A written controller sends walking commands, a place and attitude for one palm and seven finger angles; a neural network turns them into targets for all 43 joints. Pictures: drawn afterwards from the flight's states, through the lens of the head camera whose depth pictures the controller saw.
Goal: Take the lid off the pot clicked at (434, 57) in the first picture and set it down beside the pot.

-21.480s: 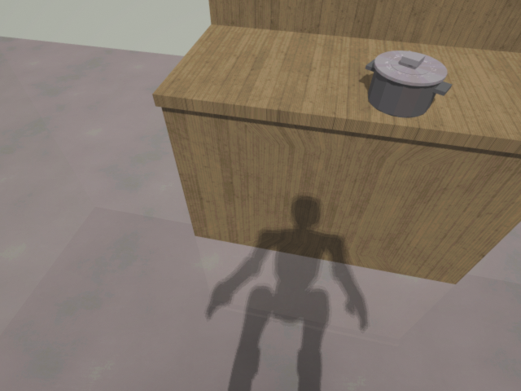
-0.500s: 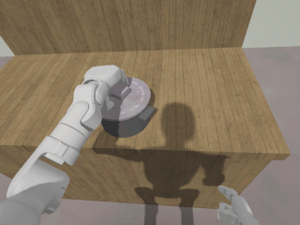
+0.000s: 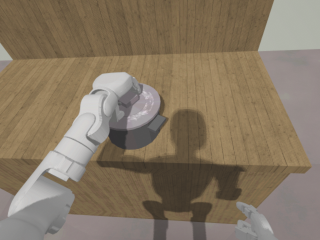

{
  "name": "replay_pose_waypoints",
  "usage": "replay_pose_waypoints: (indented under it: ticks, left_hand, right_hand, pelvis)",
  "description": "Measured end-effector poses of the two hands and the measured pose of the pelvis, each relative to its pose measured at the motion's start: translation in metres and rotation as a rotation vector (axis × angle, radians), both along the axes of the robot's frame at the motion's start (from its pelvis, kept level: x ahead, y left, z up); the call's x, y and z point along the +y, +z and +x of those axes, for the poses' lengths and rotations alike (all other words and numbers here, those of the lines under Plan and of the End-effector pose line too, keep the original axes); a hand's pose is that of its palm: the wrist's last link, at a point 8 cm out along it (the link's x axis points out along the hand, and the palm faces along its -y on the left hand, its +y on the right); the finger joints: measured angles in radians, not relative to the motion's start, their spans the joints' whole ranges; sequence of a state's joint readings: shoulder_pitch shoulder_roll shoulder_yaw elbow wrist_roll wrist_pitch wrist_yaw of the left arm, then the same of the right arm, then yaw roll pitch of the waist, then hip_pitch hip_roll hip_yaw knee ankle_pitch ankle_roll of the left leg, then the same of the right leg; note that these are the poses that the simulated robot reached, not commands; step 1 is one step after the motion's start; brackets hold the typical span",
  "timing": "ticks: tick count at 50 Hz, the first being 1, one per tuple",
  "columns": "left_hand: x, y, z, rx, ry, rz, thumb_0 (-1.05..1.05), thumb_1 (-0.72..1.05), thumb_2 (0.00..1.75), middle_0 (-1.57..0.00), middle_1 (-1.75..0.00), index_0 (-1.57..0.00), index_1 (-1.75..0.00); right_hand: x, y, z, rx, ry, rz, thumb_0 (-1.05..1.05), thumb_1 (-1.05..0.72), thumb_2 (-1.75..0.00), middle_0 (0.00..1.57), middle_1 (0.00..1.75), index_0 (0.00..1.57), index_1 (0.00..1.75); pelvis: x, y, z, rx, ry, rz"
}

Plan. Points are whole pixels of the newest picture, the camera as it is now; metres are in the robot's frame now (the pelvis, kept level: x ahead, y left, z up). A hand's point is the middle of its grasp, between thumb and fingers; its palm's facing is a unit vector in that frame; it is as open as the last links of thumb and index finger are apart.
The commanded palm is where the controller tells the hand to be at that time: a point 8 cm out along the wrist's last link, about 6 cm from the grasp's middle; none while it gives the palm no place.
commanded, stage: close the fingers and squeeze the knob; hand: left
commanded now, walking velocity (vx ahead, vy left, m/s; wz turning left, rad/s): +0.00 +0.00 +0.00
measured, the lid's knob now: (126, 98) +0.45 +0.11 +0.12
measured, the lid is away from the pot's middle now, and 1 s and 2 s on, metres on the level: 0.00 0.00 0.01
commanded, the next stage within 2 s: lift the lid straight up in 1.12 s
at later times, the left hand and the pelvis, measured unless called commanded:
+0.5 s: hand (120, 104) +0.41 +0.11 +0.13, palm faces -0.21 -0.05 -0.98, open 8.5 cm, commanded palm +0.39 +0.12 +0.20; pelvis +0.00 +0.00 +0.00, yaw +0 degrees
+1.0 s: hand (121, 102) +0.42 +0.11 +0.14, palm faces -0.23 -0.03 -0.97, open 8.1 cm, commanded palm +0.40 +0.11 +0.20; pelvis +0.00 -0.01 +0.00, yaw +0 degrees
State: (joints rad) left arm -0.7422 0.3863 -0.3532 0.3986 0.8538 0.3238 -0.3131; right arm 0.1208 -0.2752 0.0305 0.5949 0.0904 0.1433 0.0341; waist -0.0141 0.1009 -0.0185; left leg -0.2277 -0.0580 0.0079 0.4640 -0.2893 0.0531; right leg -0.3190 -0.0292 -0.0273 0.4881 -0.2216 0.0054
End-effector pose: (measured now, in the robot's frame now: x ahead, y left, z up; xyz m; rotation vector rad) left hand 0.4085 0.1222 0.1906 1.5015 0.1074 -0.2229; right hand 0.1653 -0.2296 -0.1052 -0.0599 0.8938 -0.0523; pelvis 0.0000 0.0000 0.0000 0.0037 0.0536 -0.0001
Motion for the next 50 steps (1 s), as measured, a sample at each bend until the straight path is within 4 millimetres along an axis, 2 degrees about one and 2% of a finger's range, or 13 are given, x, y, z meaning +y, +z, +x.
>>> replay_pose_waypoints:
  ticks: [10, 29, 50]
  left_hand:
    - [0.0, 0.001, -0.002, 0.007, 0.01, 0.0, 0.0, -0.21, 1.38, -0.85, -0.09, -0.86, -0.1]
    - [-0.005, 0.002, -0.001, 0.004, 0.011, 0.011, 0.0, 0.03, 1.21, -0.73, -0.59, -0.76, -0.61]
    - [-0.009, 0.003, 0.001, 0.019, 0.026, 0.035, 0.01, 0.03, 1.19, -0.77, -0.64, -0.77, -0.64]
  right_hand:
    - [0.006, 0.002, 0.008, -0.021, 0.013, 0.011, 0.01, -0.9, -0.9, 0.2, 0.3, 0.2, 0.3]
    - [-0.003, -0.003, -0.005, 0.013, -0.003, 0.001, 0.01, -0.9, -0.9, 0.2, 0.3, 0.2, 0.3]
    - [-0.007, -0.005, -0.008, 0.016, -0.011, -0.001, 0.01, -0.9, -0.9, 0.2, 0.3, 0.2, 0.3]
  pelvis:
    - [-0.001, 0.0, -0.001, -0.002, 0.003, 0.0]
    - [-0.003, 0.0, -0.003, -0.003, 0.001, 0.002]
    - [-0.006, 0.0, -0.003, -0.005, 0.005, 0.004]
